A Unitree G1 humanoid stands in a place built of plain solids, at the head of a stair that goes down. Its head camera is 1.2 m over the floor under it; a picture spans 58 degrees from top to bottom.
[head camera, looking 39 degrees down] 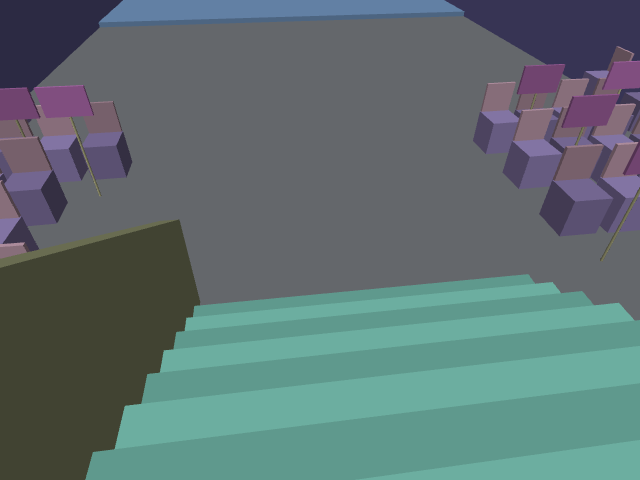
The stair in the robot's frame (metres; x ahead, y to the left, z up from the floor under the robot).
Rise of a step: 0.19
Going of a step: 0.29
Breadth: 2.94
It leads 7 degrees to the left of straight ahead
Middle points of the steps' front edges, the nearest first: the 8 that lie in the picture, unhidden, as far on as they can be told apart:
0.64 -0.68 -0.18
0.92 -0.64 -0.37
1.21 -0.60 -0.56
1.49 -0.56 -0.74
1.78 -0.53 -0.93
2.07 -0.49 -1.11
2.35 -0.45 -1.30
2.64 -0.41 -1.48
